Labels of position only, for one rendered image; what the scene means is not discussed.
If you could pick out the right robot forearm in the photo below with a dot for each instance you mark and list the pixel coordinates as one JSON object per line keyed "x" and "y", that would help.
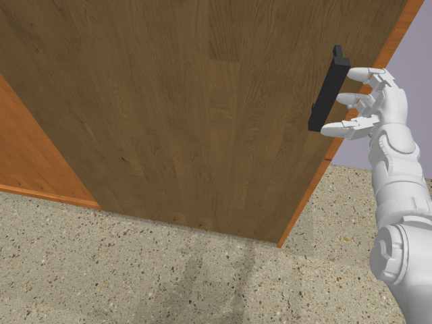
{"x": 397, "y": 179}

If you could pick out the robot right hand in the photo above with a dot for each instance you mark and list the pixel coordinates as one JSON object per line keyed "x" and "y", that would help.
{"x": 390, "y": 107}

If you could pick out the wardrobe door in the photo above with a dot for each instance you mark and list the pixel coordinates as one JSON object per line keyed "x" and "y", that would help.
{"x": 28, "y": 158}
{"x": 190, "y": 112}

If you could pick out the right robot upper arm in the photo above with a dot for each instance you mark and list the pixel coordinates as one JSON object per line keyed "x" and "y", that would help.
{"x": 402, "y": 258}

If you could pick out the handle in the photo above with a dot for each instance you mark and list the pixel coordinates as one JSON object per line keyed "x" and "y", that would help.
{"x": 334, "y": 79}

